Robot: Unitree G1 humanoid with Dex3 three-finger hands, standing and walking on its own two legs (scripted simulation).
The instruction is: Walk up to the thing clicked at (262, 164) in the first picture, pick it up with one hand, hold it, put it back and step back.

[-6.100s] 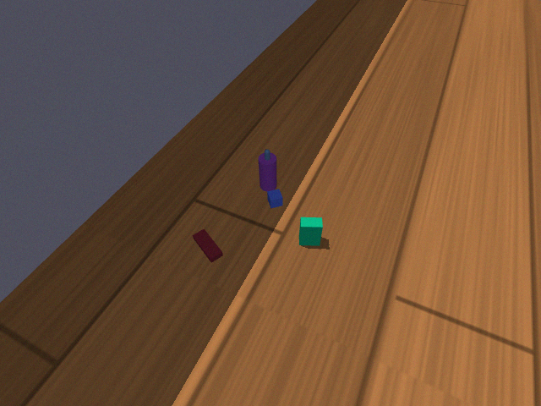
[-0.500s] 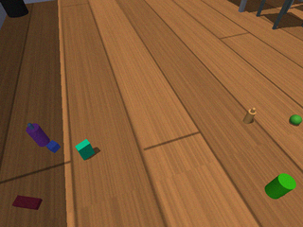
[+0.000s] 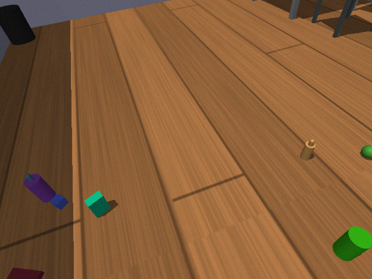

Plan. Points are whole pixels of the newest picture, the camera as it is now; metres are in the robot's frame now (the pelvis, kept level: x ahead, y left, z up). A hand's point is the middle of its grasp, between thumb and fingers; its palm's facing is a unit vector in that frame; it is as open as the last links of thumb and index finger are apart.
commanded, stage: walk up
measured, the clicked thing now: (38, 186) +0.76 +0.97 -0.64
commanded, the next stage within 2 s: none
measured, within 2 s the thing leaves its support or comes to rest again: neither
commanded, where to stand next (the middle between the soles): +0.89 +0.04 m, yaw +0 degrees
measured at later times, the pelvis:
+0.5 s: pelvis +0.22 +0.04 +0.01, yaw +0 degrees
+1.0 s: pelvis +0.44 +0.02 +0.00, yaw +0 degrees
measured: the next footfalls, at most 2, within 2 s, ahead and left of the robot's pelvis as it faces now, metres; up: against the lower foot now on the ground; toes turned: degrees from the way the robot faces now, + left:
left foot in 0.30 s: +0.28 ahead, +0.17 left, +0.00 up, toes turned +7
right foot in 0.70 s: +0.47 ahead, -0.11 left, +0.00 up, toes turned -5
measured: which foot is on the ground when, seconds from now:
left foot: up 0.00-0.28, down 0.30-0.72, up 0.74-1.00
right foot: down 0.00-0.34, up 0.36-0.68, down 0.70-1.00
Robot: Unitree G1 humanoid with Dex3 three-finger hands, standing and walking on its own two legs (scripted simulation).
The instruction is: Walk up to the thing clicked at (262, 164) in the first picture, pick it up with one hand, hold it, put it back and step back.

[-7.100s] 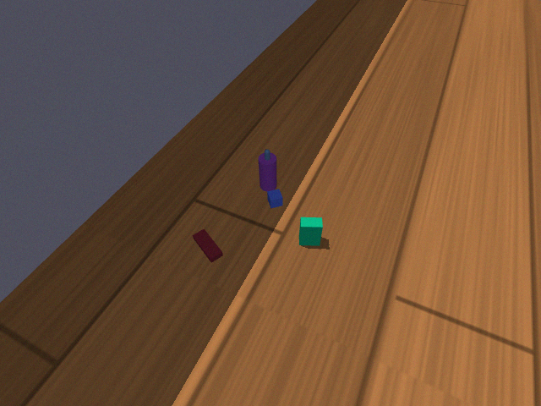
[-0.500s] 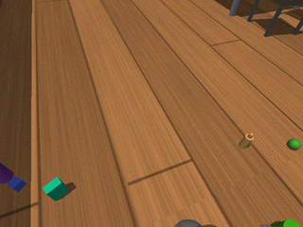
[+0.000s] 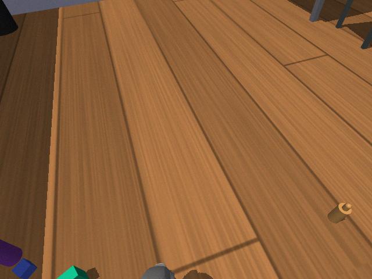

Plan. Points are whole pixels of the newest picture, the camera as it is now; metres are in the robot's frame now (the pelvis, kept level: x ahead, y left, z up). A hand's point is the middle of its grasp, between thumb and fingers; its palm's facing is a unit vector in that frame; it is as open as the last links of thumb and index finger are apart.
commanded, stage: walk up
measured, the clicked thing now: out of the picture +0.32 +0.95 -0.65
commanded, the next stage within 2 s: stand in 1.88 s
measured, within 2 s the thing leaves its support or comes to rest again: neither
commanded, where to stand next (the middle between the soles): +0.45 +0.01 m, yaw -1 degrees
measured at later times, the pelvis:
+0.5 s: pelvis +0.20 +0.01 +0.00, yaw -2 degrees
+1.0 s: pelvis +0.35 +0.03 -0.01, yaw -1 degrees
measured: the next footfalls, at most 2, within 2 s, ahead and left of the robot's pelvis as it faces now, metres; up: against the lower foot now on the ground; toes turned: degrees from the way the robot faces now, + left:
left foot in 0.08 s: +0.19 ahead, +0.14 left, +0.00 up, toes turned +6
right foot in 0.52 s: +0.35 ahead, -0.12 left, +0.00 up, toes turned -6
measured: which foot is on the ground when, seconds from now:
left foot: up 0.00-0.06, down 0.08-0.54, up 0.56-0.90, down 0.92-1.00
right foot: down 0.00-0.10, up 0.12-0.50, down 0.52-0.92, up 0.94-1.00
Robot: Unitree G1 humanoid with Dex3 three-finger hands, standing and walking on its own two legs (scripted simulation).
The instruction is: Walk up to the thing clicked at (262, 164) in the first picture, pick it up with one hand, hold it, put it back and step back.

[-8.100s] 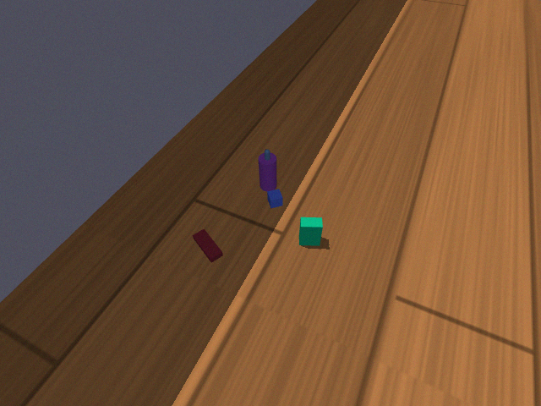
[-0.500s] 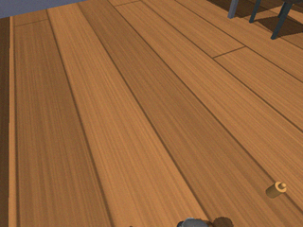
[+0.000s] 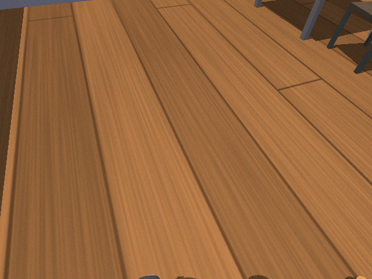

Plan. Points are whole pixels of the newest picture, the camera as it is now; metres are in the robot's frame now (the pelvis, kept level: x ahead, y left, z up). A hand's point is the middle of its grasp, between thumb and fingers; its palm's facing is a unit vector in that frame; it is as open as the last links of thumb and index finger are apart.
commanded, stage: walk up
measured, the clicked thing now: out of the picture -0.05 +0.91 -0.64
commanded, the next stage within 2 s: stand in 0.88 s
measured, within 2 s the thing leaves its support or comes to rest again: neither
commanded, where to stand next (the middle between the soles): +0.10 -0.02 m, yaw +1 degrees
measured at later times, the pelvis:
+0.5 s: pelvis +0.05 -0.02 +0.01, yaw -1 degrees
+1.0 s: pelvis +0.05 -0.02 +0.03, yaw +0 degrees
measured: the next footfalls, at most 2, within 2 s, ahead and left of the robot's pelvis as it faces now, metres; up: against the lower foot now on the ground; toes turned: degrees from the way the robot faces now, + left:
right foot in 0.22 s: +0.10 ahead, -0.15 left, +0.00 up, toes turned -3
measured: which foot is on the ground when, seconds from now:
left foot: down 0.00-1.00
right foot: up 0.00-0.20, down 0.22-1.00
